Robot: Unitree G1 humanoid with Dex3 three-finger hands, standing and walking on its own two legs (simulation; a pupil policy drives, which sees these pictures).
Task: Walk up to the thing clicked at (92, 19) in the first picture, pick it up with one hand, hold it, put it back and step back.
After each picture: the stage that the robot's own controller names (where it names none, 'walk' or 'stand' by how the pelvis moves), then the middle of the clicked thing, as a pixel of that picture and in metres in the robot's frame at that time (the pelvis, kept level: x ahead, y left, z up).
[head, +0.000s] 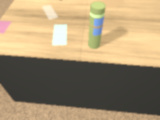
stand; (95, 27) +0.69 -0.06 -0.02
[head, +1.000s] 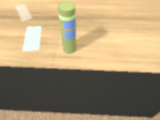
rise first; (68, 30) +0.60 +0.10 +0.01
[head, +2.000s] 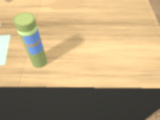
stand; (33, 43) +0.50 +0.21 +0.02
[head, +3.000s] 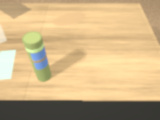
stand; (39, 59) +0.48 +0.20 -0.02
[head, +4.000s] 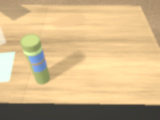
stand; (37, 62) +0.46 +0.21 -0.02
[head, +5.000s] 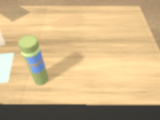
stand; (35, 63) +0.46 +0.22 -0.02
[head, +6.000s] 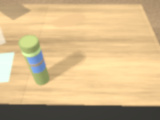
stand; (36, 63) +0.46 +0.21 -0.02
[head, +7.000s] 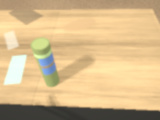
rise first; (47, 65) +0.46 +0.20 -0.02
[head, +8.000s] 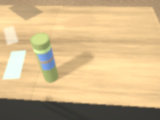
go down; (46, 60) +0.47 +0.20 -0.02
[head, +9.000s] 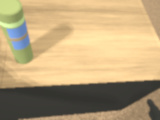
go down; (17, 36) +0.49 +0.18 +0.04
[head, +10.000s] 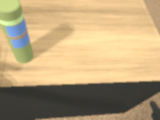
go down; (17, 35) +0.49 +0.19 +0.05
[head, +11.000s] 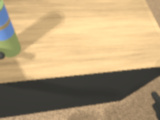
close in; out of the picture +0.49 +0.20 +0.08
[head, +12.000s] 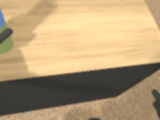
lift; out of the picture +0.52 +0.20 +0.09
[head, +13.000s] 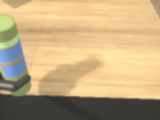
lift; (11, 61) +0.34 +0.22 +0.14
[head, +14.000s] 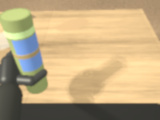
hold; (28, 56) +0.33 +0.17 +0.18
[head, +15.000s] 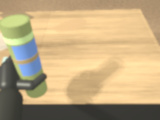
hold; (27, 61) +0.33 +0.17 +0.17
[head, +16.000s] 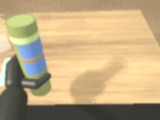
hold; (32, 60) +0.33 +0.16 +0.17
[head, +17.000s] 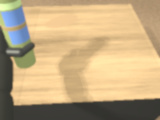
crouch; (16, 31) +0.44 +0.20 +0.18
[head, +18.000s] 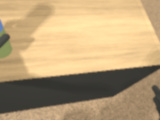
lower; out of the picture +0.51 +0.21 +0.06
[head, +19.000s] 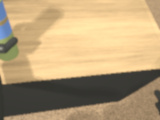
lower; out of the picture +0.50 +0.20 +0.08
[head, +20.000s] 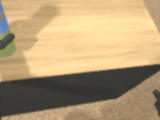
lower; out of the picture +0.51 +0.20 +0.08
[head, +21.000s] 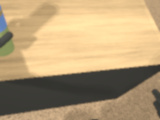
lower; out of the picture +0.51 +0.20 +0.08
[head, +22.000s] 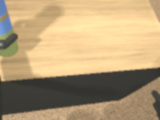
loosen; out of the picture +0.50 +0.20 +0.08
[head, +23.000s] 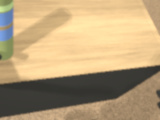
withdraw; out of the picture +0.49 +0.18 +0.08
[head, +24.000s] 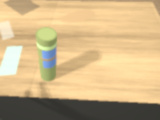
sink last; (47, 57) +0.45 +0.17 +0.03
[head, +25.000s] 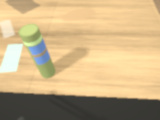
stand; (39, 54) +0.47 +0.21 +0.03
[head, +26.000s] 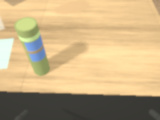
stand; (35, 50) +0.46 +0.20 +0.04
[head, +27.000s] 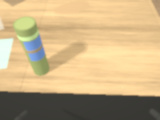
stand; (34, 50) +0.46 +0.20 +0.05
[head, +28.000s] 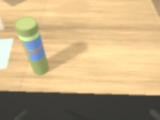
stand; (34, 49) +0.47 +0.20 +0.05
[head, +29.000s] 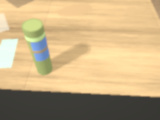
stand; (39, 50) +0.47 +0.19 +0.03
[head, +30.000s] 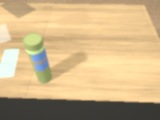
walk; (39, 61) +0.47 +0.20 -0.02
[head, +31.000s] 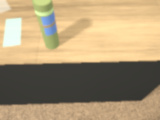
walk; (47, 25) +0.58 +0.17 +0.00
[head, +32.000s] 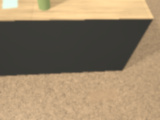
walk; out of the picture +0.87 +0.21 +0.00
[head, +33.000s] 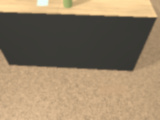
stand; out of the picture +1.12 +0.15 +0.00
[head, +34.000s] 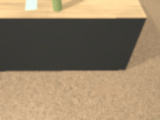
stand; out of the picture +1.08 +0.19 -0.02
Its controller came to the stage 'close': yes
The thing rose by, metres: 0.21
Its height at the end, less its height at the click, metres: +0.00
